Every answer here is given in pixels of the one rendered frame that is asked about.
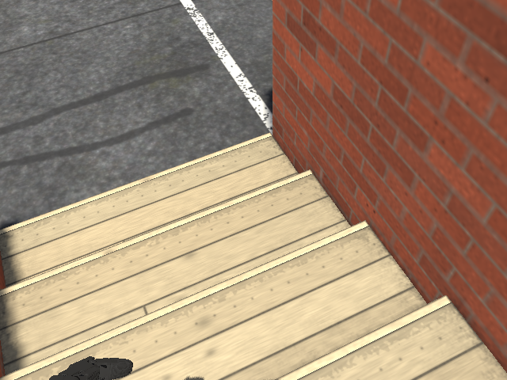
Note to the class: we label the left robot hand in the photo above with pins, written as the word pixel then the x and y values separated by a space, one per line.
pixel 96 369

